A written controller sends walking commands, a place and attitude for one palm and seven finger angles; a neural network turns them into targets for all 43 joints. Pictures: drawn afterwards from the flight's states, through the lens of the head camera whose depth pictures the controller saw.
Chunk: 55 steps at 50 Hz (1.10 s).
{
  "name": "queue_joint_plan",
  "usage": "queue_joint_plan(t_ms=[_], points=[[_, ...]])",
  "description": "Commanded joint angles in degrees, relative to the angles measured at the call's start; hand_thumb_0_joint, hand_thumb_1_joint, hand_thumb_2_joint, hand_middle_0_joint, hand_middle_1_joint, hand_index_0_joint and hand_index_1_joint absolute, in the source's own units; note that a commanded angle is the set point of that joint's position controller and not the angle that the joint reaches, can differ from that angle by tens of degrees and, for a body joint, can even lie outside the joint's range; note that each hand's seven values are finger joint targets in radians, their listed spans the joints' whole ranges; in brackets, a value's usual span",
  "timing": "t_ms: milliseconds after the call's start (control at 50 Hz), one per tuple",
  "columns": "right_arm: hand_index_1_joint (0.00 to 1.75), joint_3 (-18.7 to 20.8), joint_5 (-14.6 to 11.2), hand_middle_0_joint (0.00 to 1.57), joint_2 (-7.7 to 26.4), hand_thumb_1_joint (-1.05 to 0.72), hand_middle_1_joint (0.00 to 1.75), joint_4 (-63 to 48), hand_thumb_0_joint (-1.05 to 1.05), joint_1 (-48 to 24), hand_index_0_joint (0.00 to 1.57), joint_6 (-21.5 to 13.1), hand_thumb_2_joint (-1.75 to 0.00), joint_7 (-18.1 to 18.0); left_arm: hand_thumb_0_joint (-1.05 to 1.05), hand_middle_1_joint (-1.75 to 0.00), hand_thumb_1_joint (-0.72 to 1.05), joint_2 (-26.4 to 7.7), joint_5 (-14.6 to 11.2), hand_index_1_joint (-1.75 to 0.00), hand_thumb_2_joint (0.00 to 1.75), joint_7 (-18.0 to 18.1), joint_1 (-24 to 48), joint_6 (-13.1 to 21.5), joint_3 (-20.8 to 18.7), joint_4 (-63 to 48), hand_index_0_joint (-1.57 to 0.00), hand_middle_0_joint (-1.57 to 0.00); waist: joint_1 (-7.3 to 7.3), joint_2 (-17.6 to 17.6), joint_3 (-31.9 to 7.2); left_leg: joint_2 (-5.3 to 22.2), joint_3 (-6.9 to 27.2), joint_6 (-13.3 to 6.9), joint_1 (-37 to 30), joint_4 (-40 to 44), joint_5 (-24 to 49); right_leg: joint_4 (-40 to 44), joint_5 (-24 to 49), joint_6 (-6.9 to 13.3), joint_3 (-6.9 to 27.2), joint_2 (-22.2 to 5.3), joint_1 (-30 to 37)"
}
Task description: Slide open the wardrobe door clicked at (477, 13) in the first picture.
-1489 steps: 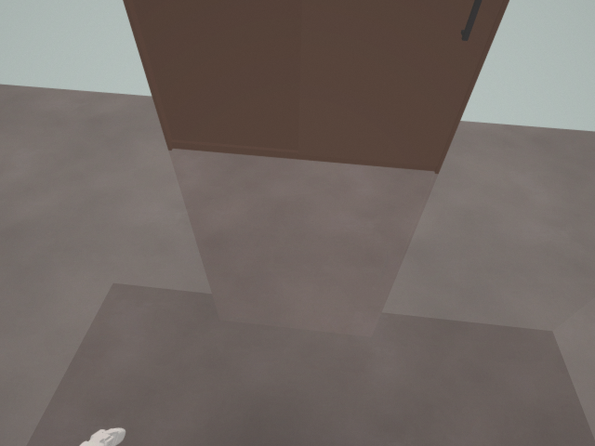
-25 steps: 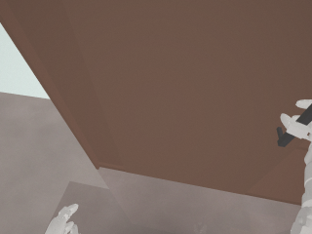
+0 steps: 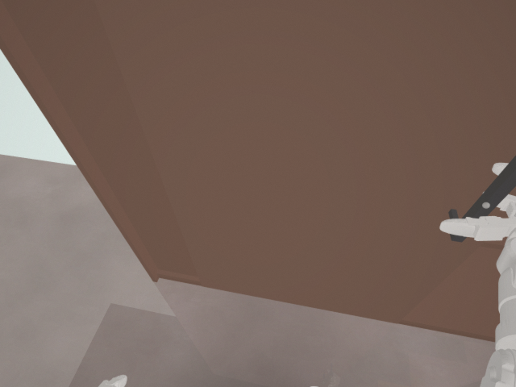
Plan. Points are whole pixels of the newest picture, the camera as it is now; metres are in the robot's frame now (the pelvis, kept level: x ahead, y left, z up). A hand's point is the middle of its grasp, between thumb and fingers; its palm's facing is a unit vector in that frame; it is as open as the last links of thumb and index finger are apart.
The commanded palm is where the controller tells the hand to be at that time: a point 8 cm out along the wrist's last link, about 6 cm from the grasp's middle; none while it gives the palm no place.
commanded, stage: slip the hand off the handle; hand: right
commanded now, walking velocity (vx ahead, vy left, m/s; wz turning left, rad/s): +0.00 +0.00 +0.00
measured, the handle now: (496, 177) +0.45 -0.33 +0.10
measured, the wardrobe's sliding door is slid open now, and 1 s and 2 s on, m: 0.51 0.51 0.51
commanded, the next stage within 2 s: draw the hand back to the body in 1.24 s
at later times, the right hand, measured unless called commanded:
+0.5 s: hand out of the picture +0.39 -0.37 +0.09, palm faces +0.47 +0.86 -0.22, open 14.7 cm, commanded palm +0.35 -0.40 +0.10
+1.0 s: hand out of the picture +0.31 -0.38 +0.08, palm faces +0.49 +0.84 -0.23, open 14.6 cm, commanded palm +0.26 -0.40 +0.10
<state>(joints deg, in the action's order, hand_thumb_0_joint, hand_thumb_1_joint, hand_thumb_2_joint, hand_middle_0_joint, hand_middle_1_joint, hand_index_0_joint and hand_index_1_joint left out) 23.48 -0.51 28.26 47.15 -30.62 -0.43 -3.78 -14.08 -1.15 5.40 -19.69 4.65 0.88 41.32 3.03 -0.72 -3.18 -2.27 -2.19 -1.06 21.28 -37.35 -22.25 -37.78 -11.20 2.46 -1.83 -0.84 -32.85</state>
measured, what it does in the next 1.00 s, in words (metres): stands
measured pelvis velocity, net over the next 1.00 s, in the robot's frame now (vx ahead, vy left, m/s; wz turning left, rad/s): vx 0.01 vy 0.00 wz -0.02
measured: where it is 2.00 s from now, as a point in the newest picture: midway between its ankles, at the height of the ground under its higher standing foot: outside the picture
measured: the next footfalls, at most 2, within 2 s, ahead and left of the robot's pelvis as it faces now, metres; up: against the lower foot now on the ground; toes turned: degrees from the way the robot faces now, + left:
none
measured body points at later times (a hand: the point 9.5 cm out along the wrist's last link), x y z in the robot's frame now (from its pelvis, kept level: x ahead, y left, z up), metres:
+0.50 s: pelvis +0.01 +0.00 +0.00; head +0.05 -0.02 +0.45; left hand +0.11 +0.27 -0.10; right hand +0.36 -0.41 +0.10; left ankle -0.04 +0.11 -0.72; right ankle +0.08 -0.09 -0.72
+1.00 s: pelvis +0.01 +0.00 +0.00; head +0.03 -0.01 +0.45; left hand +0.14 +0.26 -0.09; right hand +0.28 -0.42 +0.10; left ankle -0.04 +0.11 -0.72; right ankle +0.08 -0.09 -0.72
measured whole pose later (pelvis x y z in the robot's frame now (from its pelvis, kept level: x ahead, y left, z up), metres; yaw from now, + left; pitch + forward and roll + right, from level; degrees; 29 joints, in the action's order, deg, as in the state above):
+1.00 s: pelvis +0.01 +0.00 +0.00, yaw -1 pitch +6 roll +2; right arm 31.0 -6.8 31.5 31.4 -10.0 -0.3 7.0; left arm -15.1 -3.0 7.2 -17.1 4.9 0.7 37.3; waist -0.1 -1.3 -4.7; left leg -2.3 -3.4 -1.1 19.6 -37.3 -23.6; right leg -40.0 -13.2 2.5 -0.6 -0.5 -32.7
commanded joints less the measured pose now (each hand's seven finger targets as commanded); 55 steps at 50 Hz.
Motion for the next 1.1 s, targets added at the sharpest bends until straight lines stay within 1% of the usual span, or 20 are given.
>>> queue_joint_plan(t_ms=[0, 20, 80, 140, 280, 360, 380, 440, 520, 600, 680, 700, 800, 840, 860, 920, 960, 1000, 1040, 1080], points=[[1.15, 5.08, 0.35, 0.25, 21.73, 0.55, 1.15, -14.67, 0.00, -21.87, 0.25, -3.79, -0.20, -0.51, 0.00, -0.30, 0.90, -10.49, 0.01, -0.30, 0.90, 1.43, 0.24, 1.98, -3.25, -7.39, -0.20, -0.20, -1.31, -4.83, -15.71, 0.29, 0.56, -0.06, 7.42, 6.38, 9.07, 3.69, 2.74, 0.77, 4.16, -0.71, 21.23], [1.15, 6.21, 0.61, 0.25, 23.04, 0.55, 1.15, -14.49, 0.00, -20.61, 0.25, -3.64, -0.20, -0.21, 0.00, -0.30, 0.90, -10.45, 0.03, -0.30, 0.90, 1.46, -0.03, 1.89, -3.36, -7.33, -0.20, -0.20, -1.66, -5.47, -17.18, 0.13, 0.60, -0.06, 7.06, 6.15, 9.88, 3.48, 4.22, 0.63, 4.03, -0.68, 21.83], [1.15, 4.29, 0.29, 0.25, 21.08, 0.55, 1.15, -14.60, 0.00, -21.62, 0.25, -3.55, -0.20, 1.16, 0.00, -0.30, 0.90, -10.28, -0.16, -0.30, 0.90, 1.60, 0.35, 1.81, -3.27, -7.64, -0.20, -0.20, -0.64, -5.93, -15.94, 0.00, 0.20, 0.04, 9.05, 6.08, 9.53, 3.34, 4.41, 0.45, 4.52, -0.99, 23.20], [1.15, 5.64, -0.45, 0.25, 22.96, 0.55, 1.15, -12.40, 0.00, -20.54, 0.25, -3.21, -0.20, 2.76, 0.00, -0.30, 0.90, -10.63, -0.40, -0.30, 0.90, 1.92, -0.28, 1.67, -3.25, -7.38, -0.20, -0.20, -0.47, -4.78, -15.60, 0.00, 0.43, 0.10, 8.74, 6.37, 10.51, 2.75, 5.37, 0.61, 4.51, -0.84, 22.37], [1.15, 3.30, -0.87, 0.25, 21.83, 0.55, 1.15, -12.23, 0.00, -22.30, 0.25, -3.83, -0.20, 5.90, 0.00, -0.30, 0.90, -10.97, -0.78, -0.30, 0.90, 1.91, -0.47, 1.33, -3.42, -7.56, -0.20, -0.20, 0.08, -7.92, -16.30, -0.03, -0.07, -0.34, 11.52, 6.08, 9.72, 2.74, 5.93, 0.14, 6.33, -1.05, 25.52], [1.15, 4.47, -1.07, 0.25, 23.27, 0.55, 1.15, -10.87, 0.00, -21.38, 0.25, -4.32, -0.20, 6.37, 0.00, -0.30, 0.90, -11.26, -0.81, -0.30, 0.90, 1.90, -0.83, 1.13, -3.36, -7.46, -0.20, -0.20, -0.56, -7.31, -16.43, -0.13, -0.35, -0.54, 11.41, 5.89, 9.45, 2.95, 5.90, 0.04, 7.10, -1.03, 25.30], [1.15, 4.24, -1.05, 0.25, 23.58, 0.55, 1.15, -12.21, 0.00, -22.91, 0.25, -4.64, -0.20, 6.45, 0.00, -0.30, 0.90, -11.31, -0.83, -0.30, 0.90, 1.90, -0.56, 1.11, -3.35, -7.48, -0.20, -0.20, -0.19, -8.75, -16.99, -0.03, -0.23, -0.51, 11.80, 5.82, 9.44, 2.86, 5.92, 0.04, 7.08, -1.04, 25.97], [1.15, 7.86, -0.88, 0.25, 27.62, 0.55, 1.15, -9.59, 0.00, -20.41, 0.25, -4.57, -0.20, 6.67, 0.00, -0.30, 0.90, -11.56, -0.64, -0.30, 0.90, 1.96, -1.26, 0.64, -3.19, -7.51, -0.20, -0.20, -1.15, -6.78, -17.42, -0.14, -0.11, -0.46, 9.83, 5.85, 10.14, 2.36, 6.93, 0.37, 6.28, -0.65, 23.51], [1.15, 10.07, 0.00, 0.25, 31.97, 0.55, 1.15, -7.27, 0.00, -21.38, 0.25, -5.10, -0.20, 8.01, 0.00, -0.30, 0.90, -11.65, -0.66, -0.30, 0.90, 2.12, -1.79, -0.07, -2.89, -7.94, -0.20, -0.20, -0.92, -6.81, -16.69, -0.15, 0.29, -0.20, 9.39, 5.67, 10.39, 1.52, 6.77, 0.84, 5.20, -0.36, 20.71], [1.15, 10.15, -1.55, 0.25, 29.50, 0.55, 1.15, -10.49, 0.00, -12.96, 0.25, -6.08, -0.20, 10.13, 0.00, -0.30, 0.90, -11.48, -0.73, -0.30, 0.90, 1.59, -1.89, -0.26, -3.55, -9.55, -0.20, -0.20, -2.50, -8.40, -20.02, -0.64, 0.04, -0.61, 8.16, 5.22, 12.56, 0.56, 11.29, 0.77, 4.98, -0.51, 23.44], [1.15, 11.03, -4.55, 0.25, 26.91, 0.55, 1.15, -14.72, 0.00, -4.29, 0.25, -4.86, -0.20, 11.62, 0.00, -0.30, 0.90, -11.11, -1.45, -0.30, 0.90, 1.15, -0.19, -0.30, -3.86, -10.95, -0.20, -0.20, -3.47, -6.78, -18.21, -0.84, -0.10, -0.11, 7.41, 5.30, 13.39, 0.96, 11.49, 1.02, 4.31, -0.32, 21.74], [1.15, 12.85, -4.94, 0.25, 28.14, 0.55, 1.15, -15.01, 0.00, -1.38, 0.25, -4.33, -0.20, 11.54, 0.00, -0.30, 0.90, -11.09, -1.57, -0.30, 0.90, 1.23, 0.01, -0.20, -3.85, -11.38, -0.20, -0.20, -3.90, -5.23, -17.05, -0.79, 0.03, -0.16, 6.31, 5.67, 13.62, 0.83, 11.18, 1.32, 4.05, -0.12, 20.11], [1.15, 12.61, -5.61, 0.25, 26.90, 0.55, 1.15, -25.34, 0.00, 0.48, 0.25, -4.17, -0.20, 10.45, 0.00, -0.30, 0.90, -10.44, -1.66, -0.30, 0.90, 1.67, 2.07, 0.87, -3.67, -12.27, -0.20, -0.20, -3.61, -7.76, -16.02, -0.78, -0.04, -0.15, 7.26, 5.83, 11.70, 1.58, 9.71, 1.40, 4.20, -0.21, 21.62], [1.15, 13.64, -6.06, 0.25, 26.97, 0.55, 1.15, -26.03, 0.00, 2.22, 0.25, -4.17, -0.20, 9.94, 0.00, -0.30, 0.90, -10.22, -1.69, -0.30, 0.90, 1.95, 2.65, 1.42, -3.46, -11.64, -0.20, -0.20, -3.37, -6.91, -14.83, -0.90, -0.14, 0.05, 8.11, 5.99, 9.66, 2.29, 7.16, 1.21, 4.81, -0.35, 21.21], [1.15, 12.31, -6.42, 0.25, 25.19, 0.55, 1.15, -27.44, 0.00, 1.90, 0.25, -4.28, -0.20, 9.94, 0.00, -0.30, 0.90, -9.97, -1.65, -0.30, 0.90, 2.10, 3.42, 1.82, -3.28, -11.69, -0.20, -0.20, -3.23, -8.01, -14.16, -0.83, -0.20, 0.03, 8.72, 6.10, 8.35, 2.79, 5.44, 1.13, 5.08, -0.31, 21.42], [1.15, 12.23, -6.82, 0.25, 24.71, 0.55, 1.15, -30.06, 0.00, 4.35, 0.25, -4.21, -0.20, 10.07, 0.00, -0.30, 0.90, -9.65, -1.73, -0.30, 0.90, 2.70, 4.40, 2.93, -3.03, -11.51, -0.20, -0.20, -3.54, -9.48, -14.42, -0.66, -0.10, -0.21, 8.06, 6.34, 8.02, 3.11, 4.63, 1.01, 5.22, -0.27, 22.25], [1.15, 10.10, -7.36, 0.25, 21.88, 0.55, 1.15, -31.05, 0.00, 5.38, 0.25, -3.69, -0.20, 10.29, 0.00, -0.30, 0.90, -9.35, -1.85, -0.30, 0.90, 2.92, 5.46, 3.77, -2.71, -11.59, -0.20, -0.20, -3.34, -8.75, -12.88, -0.57, -0.42, -0.13, 8.89, 6.60, 6.55, 4.09, 2.00, 0.84, 6.01, -0.38, 22.60], [1.15, 10.78, -7.71, 0.25, 22.58, 0.55, 1.15, -30.81, 0.00, 6.28, 0.25, -2.97, -0.20, 10.27, 0.00, -0.30, 0.90, -9.39, -2.05, -0.30, 0.90, 3.45, 5.77, 4.26, -2.48, -11.52, -0.20, -0.20, -3.07, -6.27, -11.06, -0.46, -0.26, -0.09, 8.38, 7.46, 5.81, 4.34, -0.29, 0.98, 6.05, -0.26, 21.09], [1.15, 8.89, -8.12, 0.25, 20.25, 0.55, 1.15, -31.83, 0.00, 6.64, 0.25, -2.20, -0.20, 10.44, 0.00, -0.30, 0.90, -9.10, -2.17, -0.30, 0.90, 3.50, 6.86, 5.02, -2.21, -11.71, -0.20, -0.20, -3.38, -7.40, -11.05, -0.22, -0.28, 0.00, 8.78, 7.49, 4.69, 5.29, -2.44, 0.72, 6.42, -0.15, 21.57], [1.15, 10.09, -7.95, 0.25, 21.60, 0.55, 1.15, -31.72, 0.00, 7.59, 0.25, -1.76, -0.20, 10.26, 0.00, -0.30, 0.90, -9.15, -2.12, -0.30, 0.90, 3.63, 7.49, 5.49, -1.97, -11.59, -0.20, -0.20, -3.83, -7.72, -10.01, -0.09, -0.32, -0.21, 8.53, 7.60, 4.19, 5.82, -3.44, 0.53, 6.83, -0.16, 21.11]])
